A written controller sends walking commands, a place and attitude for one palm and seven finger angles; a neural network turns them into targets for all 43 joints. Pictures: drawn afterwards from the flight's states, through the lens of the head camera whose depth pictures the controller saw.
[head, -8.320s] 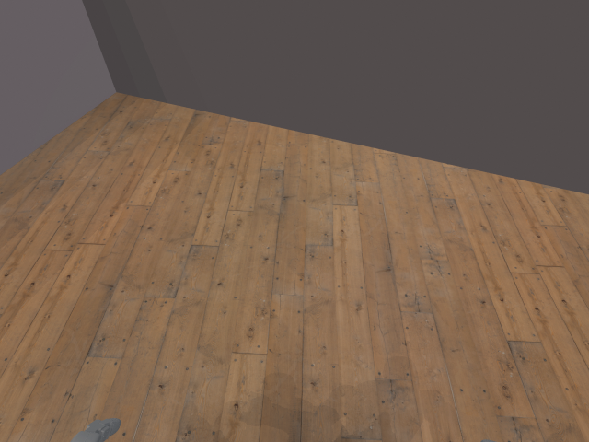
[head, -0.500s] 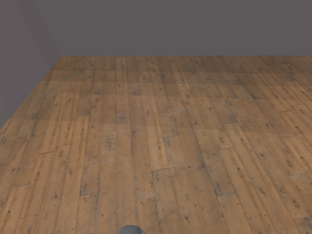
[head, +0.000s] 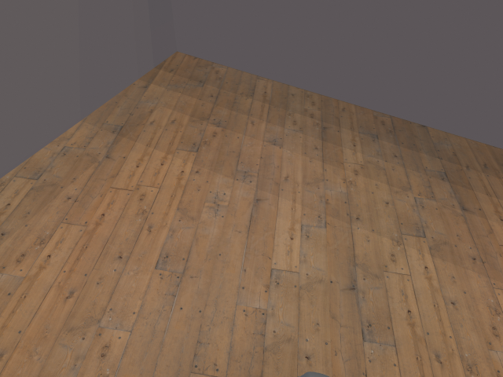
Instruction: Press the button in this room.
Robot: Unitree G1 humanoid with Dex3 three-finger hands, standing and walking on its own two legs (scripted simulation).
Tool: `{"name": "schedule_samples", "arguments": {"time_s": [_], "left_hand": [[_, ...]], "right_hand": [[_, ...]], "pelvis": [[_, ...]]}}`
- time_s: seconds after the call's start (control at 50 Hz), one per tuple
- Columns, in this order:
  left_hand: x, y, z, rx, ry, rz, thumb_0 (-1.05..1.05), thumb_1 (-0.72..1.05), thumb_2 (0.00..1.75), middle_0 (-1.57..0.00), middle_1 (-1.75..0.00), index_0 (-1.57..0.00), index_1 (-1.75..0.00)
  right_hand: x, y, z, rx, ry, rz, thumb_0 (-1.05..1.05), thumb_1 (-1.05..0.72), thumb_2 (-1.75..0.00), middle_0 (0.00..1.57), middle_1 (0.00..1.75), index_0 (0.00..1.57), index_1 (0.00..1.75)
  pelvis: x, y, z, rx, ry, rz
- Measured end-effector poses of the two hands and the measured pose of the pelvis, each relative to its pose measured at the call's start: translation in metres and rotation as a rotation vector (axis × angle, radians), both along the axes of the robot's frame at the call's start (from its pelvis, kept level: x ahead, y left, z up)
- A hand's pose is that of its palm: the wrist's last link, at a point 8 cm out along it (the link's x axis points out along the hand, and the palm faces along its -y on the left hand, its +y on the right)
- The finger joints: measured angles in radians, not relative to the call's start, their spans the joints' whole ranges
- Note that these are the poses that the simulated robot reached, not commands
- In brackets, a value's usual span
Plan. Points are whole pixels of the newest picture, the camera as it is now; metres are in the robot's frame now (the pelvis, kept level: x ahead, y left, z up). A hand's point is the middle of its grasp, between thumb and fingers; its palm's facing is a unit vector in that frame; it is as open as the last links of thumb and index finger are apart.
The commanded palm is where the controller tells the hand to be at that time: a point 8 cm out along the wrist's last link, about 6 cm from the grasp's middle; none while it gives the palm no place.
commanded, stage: turn or walk to find it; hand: left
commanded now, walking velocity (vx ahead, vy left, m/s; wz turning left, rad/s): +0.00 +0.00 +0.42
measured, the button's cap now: out of the picture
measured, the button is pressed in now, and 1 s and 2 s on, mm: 0 0 0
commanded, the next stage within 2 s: none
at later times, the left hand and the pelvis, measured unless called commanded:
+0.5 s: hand out of the picture +0.02 +0.14 -0.14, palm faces +0.22 -0.94 -0.27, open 7.4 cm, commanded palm none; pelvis -0.04 -0.06 +0.00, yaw +12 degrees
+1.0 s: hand out of the picture -0.15 +0.20 -0.18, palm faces +0.47 -0.86 -0.22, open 7.4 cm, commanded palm none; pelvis -0.09 -0.01 +0.00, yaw +24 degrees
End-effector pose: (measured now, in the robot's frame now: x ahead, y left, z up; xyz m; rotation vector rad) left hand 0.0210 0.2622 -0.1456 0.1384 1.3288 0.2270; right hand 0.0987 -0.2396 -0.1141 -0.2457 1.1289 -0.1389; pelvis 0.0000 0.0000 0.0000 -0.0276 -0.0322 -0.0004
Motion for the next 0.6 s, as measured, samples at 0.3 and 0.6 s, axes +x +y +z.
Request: {"name": "schedule_samples", "arguments": {"time_s": [0.3,0.6], "left_hand": [[0.035,-0.039,0.025,0.056,-0.193,-0.009,0.0,0.91,0.9,-0.2,-0.3,-0.2,-0.3],[-0.062,-0.083,0.03,0.056,-0.133,0.167,0.0,0.9,0.9,-0.2,-0.3,-0.2,-0.3]], "right_hand": [[-0.072,-0.031,-0.036,0.072,0.163,-0.015,0.0,-0.9,-0.9,0.21,0.3,0.21,0.3],[-0.073,-0.074,-0.036,0.041,0.248,0.112,0.0,-0.91,-0.9,0.2,0.29,0.2,0.3]], "pelvis": [[-0.024,-0.034,-0.006,0.035,0.019,0.109],[-0.046,-0.063,0.001,0.058,0.01,0.27]]}}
